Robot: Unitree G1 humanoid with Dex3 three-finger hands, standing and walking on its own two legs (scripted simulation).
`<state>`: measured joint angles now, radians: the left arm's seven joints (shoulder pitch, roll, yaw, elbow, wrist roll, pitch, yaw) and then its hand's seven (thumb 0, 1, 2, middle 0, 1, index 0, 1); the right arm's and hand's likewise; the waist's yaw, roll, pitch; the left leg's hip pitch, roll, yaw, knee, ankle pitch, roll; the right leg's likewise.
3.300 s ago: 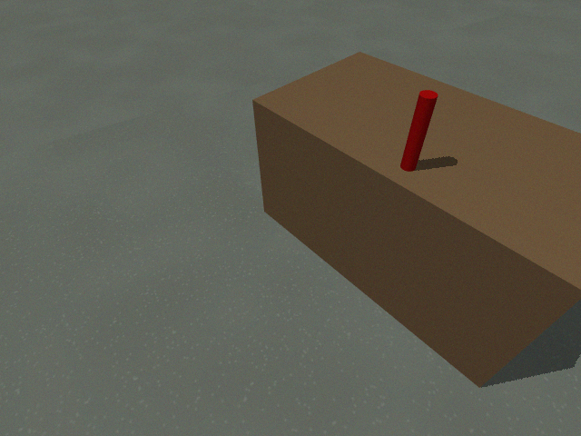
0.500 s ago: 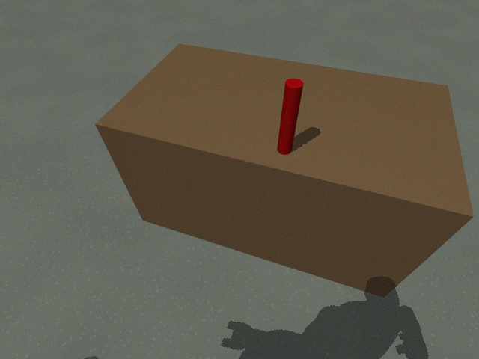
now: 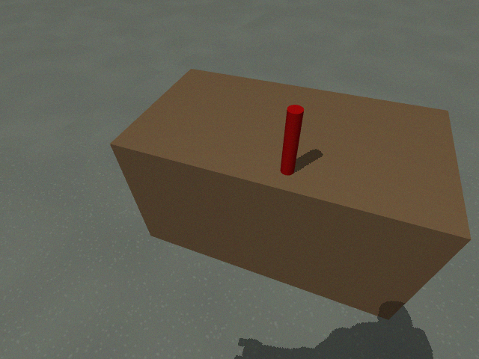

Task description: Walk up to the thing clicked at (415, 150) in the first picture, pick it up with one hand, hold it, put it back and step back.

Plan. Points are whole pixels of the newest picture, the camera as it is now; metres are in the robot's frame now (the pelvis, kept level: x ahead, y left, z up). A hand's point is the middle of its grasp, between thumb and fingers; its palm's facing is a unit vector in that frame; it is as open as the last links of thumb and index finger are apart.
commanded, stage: walk up
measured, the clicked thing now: (290, 142) +0.71 -0.11 -0.06
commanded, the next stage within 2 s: stand in 0.58 s
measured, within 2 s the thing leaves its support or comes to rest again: neither
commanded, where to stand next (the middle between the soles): +0.07 +0.01 m, yaw +1 degrees
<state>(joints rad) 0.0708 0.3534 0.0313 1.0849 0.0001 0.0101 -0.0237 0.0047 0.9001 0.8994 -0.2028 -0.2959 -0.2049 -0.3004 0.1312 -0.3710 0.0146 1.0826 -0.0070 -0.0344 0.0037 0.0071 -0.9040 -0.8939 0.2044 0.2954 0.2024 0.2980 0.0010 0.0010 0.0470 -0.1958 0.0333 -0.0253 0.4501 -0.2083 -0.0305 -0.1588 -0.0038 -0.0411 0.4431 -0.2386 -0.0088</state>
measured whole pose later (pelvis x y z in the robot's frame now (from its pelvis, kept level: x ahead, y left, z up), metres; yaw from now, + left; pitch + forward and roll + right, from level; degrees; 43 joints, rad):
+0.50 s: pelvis +0.01 +0.01 +0.01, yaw +1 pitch -1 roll +0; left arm 0.08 0.35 0.04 1.13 0.00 0.01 -0.02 0.00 0.90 0.90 -0.20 -0.30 -0.20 -0.30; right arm 0.10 -0.35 0.01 1.12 -0.01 -0.03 0.00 0.01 -0.90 -0.89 0.20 0.30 0.20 0.30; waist 0.00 -0.01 0.05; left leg -0.17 0.01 -0.03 0.38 -0.19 -0.02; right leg -0.12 -0.02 -0.05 0.35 -0.21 0.01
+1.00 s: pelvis +0.02 +0.01 +0.01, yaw +0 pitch -2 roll +0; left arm 0.08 0.35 0.01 1.15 0.00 -0.01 -0.01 0.00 0.90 0.90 -0.20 -0.30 -0.20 -0.30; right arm 0.08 -0.34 0.01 1.14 -0.01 -0.01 0.01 0.01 -0.90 -0.89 0.20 0.30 0.20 0.30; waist 0.00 0.00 0.05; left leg -0.12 0.01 -0.02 0.31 -0.15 -0.01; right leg -0.08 -0.03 -0.04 0.30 -0.18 0.02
